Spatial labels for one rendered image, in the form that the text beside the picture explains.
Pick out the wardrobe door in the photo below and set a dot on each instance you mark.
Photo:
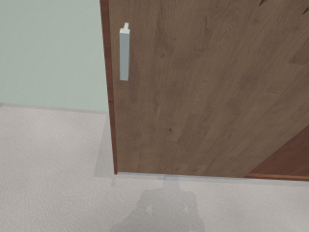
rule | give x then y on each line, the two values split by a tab
214	86
291	159

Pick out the handle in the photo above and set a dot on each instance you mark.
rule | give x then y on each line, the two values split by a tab
124	52

